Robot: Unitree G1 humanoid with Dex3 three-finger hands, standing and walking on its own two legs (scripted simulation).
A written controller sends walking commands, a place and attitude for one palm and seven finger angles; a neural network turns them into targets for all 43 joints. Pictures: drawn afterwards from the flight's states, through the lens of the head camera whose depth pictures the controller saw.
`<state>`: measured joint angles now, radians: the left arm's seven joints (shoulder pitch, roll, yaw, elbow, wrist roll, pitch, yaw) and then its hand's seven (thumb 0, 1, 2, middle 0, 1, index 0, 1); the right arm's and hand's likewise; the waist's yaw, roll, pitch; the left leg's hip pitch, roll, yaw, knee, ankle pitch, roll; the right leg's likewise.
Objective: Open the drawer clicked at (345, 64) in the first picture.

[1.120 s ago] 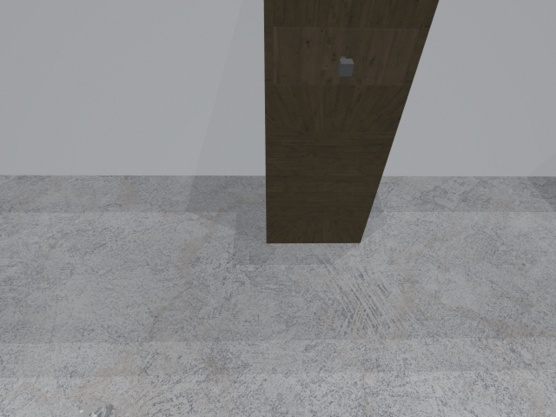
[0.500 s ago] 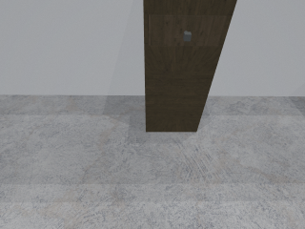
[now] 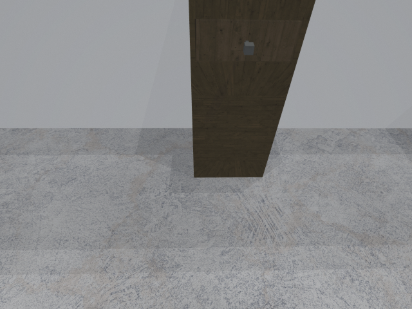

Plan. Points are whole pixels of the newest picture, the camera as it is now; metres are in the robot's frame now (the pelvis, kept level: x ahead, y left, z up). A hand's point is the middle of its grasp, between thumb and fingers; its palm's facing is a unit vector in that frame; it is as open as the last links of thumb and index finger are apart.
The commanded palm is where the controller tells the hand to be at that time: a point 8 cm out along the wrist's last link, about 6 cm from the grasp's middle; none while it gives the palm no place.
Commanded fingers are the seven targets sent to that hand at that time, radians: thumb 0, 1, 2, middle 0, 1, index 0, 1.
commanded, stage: look at it before walking up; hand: left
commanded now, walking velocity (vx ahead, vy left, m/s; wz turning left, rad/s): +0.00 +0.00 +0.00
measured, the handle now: (248, 46) +0.98 -0.10 +0.07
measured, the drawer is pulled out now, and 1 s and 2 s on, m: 0.00 0.00 0.00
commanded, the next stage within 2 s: walk to a spot facing it in 0.32 s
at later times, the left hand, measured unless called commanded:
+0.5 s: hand out of the picture +0.08 +0.25 -0.16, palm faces -0.03 -0.94 -0.34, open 7.4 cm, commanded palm none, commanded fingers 0.00 0.90 0.90 -0.20 -0.30 -0.20 -0.30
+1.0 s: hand out of the picture +0.06 +0.14 -0.16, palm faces -0.19 -0.95 -0.26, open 7.4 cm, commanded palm none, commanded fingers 0.00 0.90 0.90 -0.20 -0.30 -0.20 -0.30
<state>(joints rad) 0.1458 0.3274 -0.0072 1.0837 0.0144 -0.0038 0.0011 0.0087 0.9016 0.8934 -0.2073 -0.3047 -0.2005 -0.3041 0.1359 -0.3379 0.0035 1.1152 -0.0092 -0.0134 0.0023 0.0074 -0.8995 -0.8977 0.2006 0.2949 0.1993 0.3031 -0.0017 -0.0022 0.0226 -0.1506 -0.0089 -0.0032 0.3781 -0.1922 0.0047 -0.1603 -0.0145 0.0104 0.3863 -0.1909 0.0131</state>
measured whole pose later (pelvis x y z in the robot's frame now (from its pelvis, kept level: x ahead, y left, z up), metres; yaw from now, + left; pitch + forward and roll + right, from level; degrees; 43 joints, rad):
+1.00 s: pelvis -0.01 -0.04 -0.01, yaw -16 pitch +0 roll +2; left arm 0.28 0.18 0.04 0.94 0.02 0.03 0.00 0.01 0.90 0.89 -0.21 -0.30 -0.20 -0.30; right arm 0.15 -0.25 -0.06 0.98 -0.01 0.05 -0.02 0.01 -0.90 -0.90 0.20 0.29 0.20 0.30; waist 0.03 0.02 0.08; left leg -0.47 0.04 0.00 1.10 -0.35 -0.06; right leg -0.29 0.06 0.04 0.51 -0.22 -0.07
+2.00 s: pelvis -0.01 +0.00 -0.02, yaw -53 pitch +0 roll -1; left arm 0.11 0.20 0.07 0.90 0.03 0.01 -0.04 0.01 0.91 0.89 -0.20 -0.30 -0.20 -0.30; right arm 0.43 -0.25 -0.06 1.05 -0.03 0.01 0.00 0.01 -0.90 -0.90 0.20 0.29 0.20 0.30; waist -0.06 0.04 0.03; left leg -0.23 0.20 0.27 0.81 -0.50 -0.04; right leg -0.28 -0.03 -0.12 0.59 -0.30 -0.01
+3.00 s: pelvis +0.22 -0.26 -0.01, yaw -82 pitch +0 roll -1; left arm 0.11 0.15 0.09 0.95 0.03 0.05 -0.03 0.01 0.91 0.89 -0.20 -0.30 -0.19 -0.30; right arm 0.48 -0.09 -0.03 1.10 -0.03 -0.05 -0.03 0.01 -0.90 -0.90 0.20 0.29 0.20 0.30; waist -0.06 -0.01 0.08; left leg 0.03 0.10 0.48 0.43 -0.43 0.00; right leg -0.56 -0.07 -0.15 0.80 -0.22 0.01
